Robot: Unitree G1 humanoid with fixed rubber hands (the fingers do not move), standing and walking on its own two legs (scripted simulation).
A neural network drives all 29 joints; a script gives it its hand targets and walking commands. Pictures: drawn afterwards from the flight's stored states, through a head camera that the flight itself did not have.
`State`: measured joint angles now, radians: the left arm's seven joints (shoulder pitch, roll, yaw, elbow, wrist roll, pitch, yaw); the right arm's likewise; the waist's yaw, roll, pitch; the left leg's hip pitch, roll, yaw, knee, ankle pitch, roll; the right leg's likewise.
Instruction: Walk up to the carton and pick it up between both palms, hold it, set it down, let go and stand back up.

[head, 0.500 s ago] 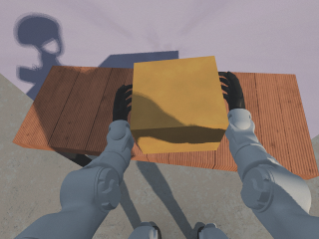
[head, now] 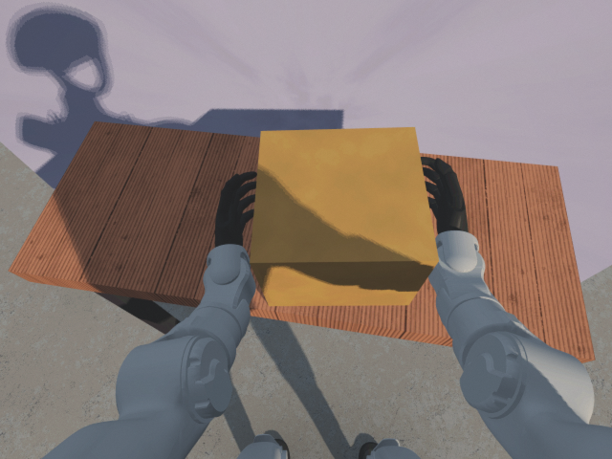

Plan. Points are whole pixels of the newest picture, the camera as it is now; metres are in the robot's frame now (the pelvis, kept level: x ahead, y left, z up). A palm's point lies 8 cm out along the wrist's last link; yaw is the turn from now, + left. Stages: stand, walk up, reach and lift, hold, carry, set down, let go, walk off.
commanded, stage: reach and lift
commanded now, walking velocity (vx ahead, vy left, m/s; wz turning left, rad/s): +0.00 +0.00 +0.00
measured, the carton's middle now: (337, 221) +0.42 -0.01 -0.01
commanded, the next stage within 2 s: none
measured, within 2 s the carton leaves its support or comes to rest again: leaves its support in 1.54 s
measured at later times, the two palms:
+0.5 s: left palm (231, 234) +0.40 +0.13 -0.01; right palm (448, 219) +0.41 -0.16 +0.01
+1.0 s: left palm (232, 235) +0.40 +0.13 -0.01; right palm (449, 222) +0.41 -0.16 +0.01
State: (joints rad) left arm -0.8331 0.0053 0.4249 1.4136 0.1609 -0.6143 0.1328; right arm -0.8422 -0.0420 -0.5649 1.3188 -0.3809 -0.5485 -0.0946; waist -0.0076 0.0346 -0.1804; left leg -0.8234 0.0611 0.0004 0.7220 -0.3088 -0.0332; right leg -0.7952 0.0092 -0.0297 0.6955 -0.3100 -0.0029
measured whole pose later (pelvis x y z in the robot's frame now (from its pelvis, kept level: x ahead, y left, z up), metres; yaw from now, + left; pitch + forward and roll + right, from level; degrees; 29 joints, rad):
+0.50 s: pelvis +0.00 +0.00 +0.00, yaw +0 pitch +24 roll -1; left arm -0.86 0.01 0.43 1.45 0.16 -0.63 0.14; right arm -0.87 -0.06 -0.57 1.36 -0.40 -0.57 -0.11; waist -0.01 0.03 -0.19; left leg -0.85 0.06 0.00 0.72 -0.30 -0.03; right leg -0.82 0.01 -0.03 0.69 -0.30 0.00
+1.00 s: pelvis +0.00 +0.00 +0.00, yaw +0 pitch +27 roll -3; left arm -0.85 0.01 0.29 1.46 0.03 -0.65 0.15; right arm -0.86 -0.10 -0.40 1.46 -0.27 -0.65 -0.15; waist -0.02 0.05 -0.26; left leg -0.93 0.07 -0.03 0.76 -0.31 -0.03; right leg -0.87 0.02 -0.06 0.68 -0.29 0.00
